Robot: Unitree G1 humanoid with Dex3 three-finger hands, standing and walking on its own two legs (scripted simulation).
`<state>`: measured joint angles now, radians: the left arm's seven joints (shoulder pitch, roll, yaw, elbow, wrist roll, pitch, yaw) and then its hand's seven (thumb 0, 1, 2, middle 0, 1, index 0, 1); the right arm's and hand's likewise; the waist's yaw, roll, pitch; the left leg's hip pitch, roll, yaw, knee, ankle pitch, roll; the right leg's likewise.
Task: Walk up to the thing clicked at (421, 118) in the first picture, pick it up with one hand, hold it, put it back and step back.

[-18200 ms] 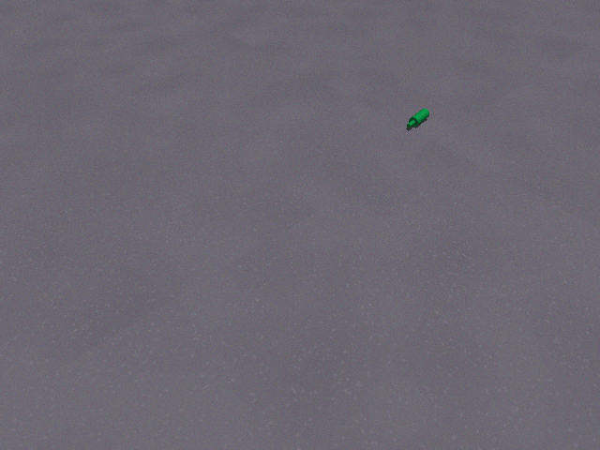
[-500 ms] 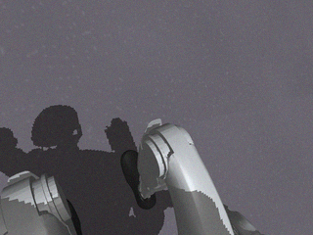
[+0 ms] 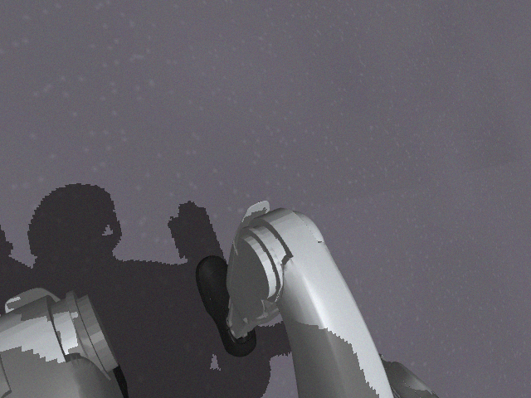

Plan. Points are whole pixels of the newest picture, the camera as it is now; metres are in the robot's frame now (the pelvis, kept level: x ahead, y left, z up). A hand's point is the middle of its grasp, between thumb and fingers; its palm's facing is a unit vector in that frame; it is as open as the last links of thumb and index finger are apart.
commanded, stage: rest palm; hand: left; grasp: from above
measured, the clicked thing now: out of the picture +0.50 +0.35 -0.28
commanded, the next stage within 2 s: close in 0.18 s
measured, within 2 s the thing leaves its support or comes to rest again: neither
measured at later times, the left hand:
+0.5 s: hand out of the picture +0.48 +0.33 -0.25, palm faces -0.46 -0.12 -0.88, open 13.6 cm
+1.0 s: hand out of the picture +0.47 +0.33 -0.24, palm faces -0.47 -0.11 -0.88, open 12.0 cm
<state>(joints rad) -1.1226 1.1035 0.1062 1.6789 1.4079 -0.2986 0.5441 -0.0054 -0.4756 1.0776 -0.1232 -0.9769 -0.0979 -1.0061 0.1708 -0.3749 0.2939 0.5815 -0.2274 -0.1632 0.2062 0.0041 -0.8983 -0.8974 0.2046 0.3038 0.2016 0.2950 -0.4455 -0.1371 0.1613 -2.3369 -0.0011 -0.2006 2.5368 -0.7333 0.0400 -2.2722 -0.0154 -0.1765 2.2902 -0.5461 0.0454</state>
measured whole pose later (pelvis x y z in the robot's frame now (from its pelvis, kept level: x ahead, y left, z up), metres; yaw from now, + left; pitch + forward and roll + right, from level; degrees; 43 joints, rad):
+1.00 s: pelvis -0.01 +0.00 +0.00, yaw +0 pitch +28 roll -15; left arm -1.12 1.13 0.11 1.68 1.35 -0.27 0.50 -0.01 -0.20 0.85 -0.28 -0.88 -0.29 -0.88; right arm 0.15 -0.36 0.33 0.57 -0.23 -0.17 0.21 0.00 -0.89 -0.90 0.20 0.30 0.20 0.29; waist -0.44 -0.14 0.20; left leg -2.35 0.00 -0.20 2.53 -0.71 0.05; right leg -2.27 -0.01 -0.18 2.28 -0.53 0.05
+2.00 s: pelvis -0.01 +0.00 +0.00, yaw -1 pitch +28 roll -16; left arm -1.11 1.15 0.10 1.64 1.37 -0.31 0.50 -0.01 0.16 0.49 -0.60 -0.66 -0.67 -0.59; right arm 0.14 -0.36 0.35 0.57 -0.24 -0.16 0.20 0.00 -0.90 -0.89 0.20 0.30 0.20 0.29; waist -0.42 -0.14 0.19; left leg -2.34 0.00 -0.22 2.54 -0.72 0.04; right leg -2.26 -0.01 -0.19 2.27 -0.53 0.05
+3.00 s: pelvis -0.01 -0.01 +0.04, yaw +5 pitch +34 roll -11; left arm -1.07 0.89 0.04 1.34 1.28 -0.24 0.23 -0.02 0.21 0.29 -0.79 -0.39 -0.84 -0.35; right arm 0.19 -0.32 0.14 0.61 -0.12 -0.01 0.13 0.00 -0.90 -0.89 0.20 0.30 0.20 0.30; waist -0.32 -0.01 0.00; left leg -2.30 -0.02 -0.12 2.37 -0.67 0.03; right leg -2.25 -0.05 -0.11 2.19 -0.54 0.02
